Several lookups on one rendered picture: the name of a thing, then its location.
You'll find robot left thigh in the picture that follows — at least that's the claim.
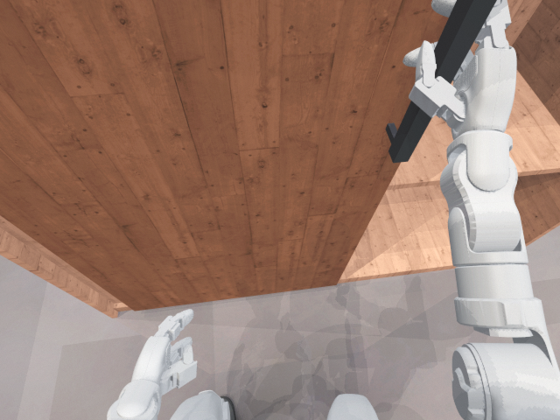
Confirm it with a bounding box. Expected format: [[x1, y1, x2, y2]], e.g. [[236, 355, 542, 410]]
[[170, 394, 230, 420]]

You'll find handle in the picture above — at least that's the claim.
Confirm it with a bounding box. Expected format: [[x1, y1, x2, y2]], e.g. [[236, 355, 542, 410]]
[[386, 0, 497, 163]]

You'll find robot right thigh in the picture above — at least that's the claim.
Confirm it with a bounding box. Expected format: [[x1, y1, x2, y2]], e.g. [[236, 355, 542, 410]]
[[326, 394, 379, 420]]

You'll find left robot forearm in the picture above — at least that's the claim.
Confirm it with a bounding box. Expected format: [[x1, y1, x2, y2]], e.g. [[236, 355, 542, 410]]
[[107, 380, 161, 420]]

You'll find left robot hand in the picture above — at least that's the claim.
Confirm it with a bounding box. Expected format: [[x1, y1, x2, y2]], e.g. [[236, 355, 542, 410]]
[[131, 309, 197, 397]]

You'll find right robot hand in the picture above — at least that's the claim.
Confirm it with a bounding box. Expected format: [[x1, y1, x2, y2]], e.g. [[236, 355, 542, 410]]
[[402, 0, 517, 141]]

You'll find robot thigh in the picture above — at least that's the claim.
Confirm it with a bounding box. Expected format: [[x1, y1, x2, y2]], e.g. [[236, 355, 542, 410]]
[[170, 394, 230, 420], [326, 394, 379, 420]]

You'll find right robot forearm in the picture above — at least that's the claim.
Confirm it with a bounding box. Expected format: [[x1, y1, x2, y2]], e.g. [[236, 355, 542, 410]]
[[440, 129, 560, 382]]

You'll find wardrobe door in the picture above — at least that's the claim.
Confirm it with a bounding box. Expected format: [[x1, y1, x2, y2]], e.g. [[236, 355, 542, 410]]
[[0, 0, 448, 311], [0, 215, 122, 304]]

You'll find robot right upper arm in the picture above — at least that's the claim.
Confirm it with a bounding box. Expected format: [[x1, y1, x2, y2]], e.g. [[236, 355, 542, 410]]
[[452, 343, 560, 420]]

